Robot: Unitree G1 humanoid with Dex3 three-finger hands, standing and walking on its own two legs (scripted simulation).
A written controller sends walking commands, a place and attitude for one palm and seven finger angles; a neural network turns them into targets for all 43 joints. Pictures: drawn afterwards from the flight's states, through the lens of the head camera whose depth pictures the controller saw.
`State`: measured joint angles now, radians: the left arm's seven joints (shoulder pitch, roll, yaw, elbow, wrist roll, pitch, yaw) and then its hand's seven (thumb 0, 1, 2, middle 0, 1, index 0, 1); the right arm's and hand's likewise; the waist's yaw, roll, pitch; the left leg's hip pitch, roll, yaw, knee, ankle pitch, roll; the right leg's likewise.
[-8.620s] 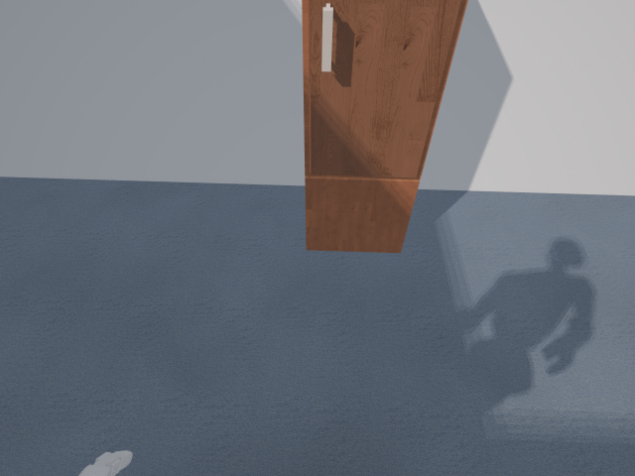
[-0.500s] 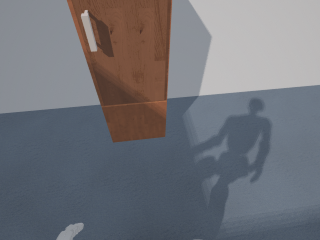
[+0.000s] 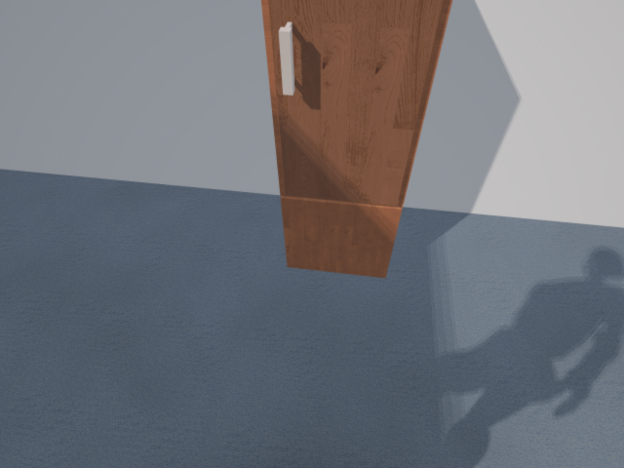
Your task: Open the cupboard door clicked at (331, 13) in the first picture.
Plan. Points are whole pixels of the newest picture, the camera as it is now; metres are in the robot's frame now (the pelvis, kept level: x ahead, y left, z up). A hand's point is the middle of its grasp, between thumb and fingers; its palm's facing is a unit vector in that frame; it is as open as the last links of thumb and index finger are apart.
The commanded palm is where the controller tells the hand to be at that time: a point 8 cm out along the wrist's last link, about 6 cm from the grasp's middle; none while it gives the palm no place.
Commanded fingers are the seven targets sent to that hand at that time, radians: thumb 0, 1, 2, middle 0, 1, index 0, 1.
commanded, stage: take the last steps up to it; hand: left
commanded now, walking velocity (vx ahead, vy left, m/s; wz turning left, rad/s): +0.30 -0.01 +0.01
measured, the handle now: (288, 58) +0.91 +0.14 +0.10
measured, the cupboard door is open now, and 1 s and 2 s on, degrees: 0 0 0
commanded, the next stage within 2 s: come to a stop and stand still in 1.06 s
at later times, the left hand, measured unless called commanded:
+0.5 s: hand (210, 431) +0.20 +0.19 -0.18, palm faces -0.04 -0.98 -0.19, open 7.4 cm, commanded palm none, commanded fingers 0.00 0.90 0.90 -0.20 -0.30 -0.20 -0.30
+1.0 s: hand (253, 403) +0.25 +0.13 -0.17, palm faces +0.09 -0.98 -0.16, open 7.3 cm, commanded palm none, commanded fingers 0.00 0.90 0.90 -0.20 -0.30 -0.20 -0.30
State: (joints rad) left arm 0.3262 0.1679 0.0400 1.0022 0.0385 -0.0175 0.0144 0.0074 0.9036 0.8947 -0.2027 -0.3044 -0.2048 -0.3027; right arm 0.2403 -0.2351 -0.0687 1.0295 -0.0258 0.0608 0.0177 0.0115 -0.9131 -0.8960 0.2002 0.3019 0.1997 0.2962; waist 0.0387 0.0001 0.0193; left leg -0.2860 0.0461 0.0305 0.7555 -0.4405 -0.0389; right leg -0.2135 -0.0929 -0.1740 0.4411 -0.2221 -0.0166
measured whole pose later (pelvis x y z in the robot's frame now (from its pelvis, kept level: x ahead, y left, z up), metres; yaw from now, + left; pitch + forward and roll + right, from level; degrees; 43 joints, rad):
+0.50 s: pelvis +0.12 +0.01 -0.02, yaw -2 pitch -2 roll +1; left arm 0.17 0.18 0.06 1.03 0.02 0.00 -0.03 0.01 0.91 0.90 -0.20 -0.30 -0.20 -0.30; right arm 0.47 -0.13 -0.02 1.16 -0.03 -0.05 -0.03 0.01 -0.91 -0.90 0.21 0.30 0.20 0.30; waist -0.05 0.00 0.07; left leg 0.13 0.02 0.10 0.32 -0.41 -0.02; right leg -0.53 -0.08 -0.11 0.73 -0.23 -0.01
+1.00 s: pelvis +0.27 -0.03 +0.00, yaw +0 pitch +0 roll -1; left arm 0.35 0.12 0.03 1.11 0.03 -0.07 0.01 0.00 0.92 0.90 -0.20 -0.30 -0.20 -0.30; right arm 0.21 -0.17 -0.06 1.05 -0.03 0.00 0.01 0.01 -0.92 -0.90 0.20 0.30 0.20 0.30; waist 0.03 0.03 -0.01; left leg -0.47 0.11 0.05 0.79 -0.23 -0.02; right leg -0.13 0.04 -0.18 0.32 -0.19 -0.08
